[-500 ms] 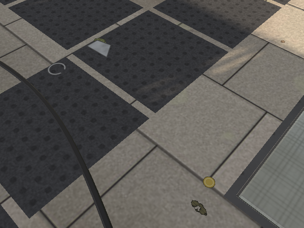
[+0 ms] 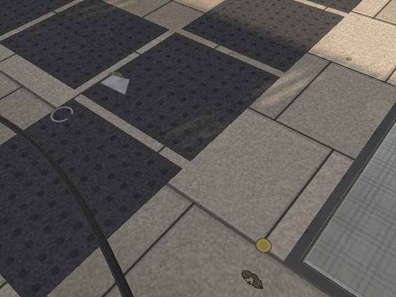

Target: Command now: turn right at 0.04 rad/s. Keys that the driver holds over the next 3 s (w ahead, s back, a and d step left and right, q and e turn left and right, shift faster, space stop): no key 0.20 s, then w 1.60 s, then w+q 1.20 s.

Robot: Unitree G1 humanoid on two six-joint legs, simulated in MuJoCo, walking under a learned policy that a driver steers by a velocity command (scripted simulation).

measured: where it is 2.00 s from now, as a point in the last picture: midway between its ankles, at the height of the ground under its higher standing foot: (197, 212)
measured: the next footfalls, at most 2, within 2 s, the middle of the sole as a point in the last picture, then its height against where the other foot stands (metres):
right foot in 0.92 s outside the picture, level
left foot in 1.44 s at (166, 239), level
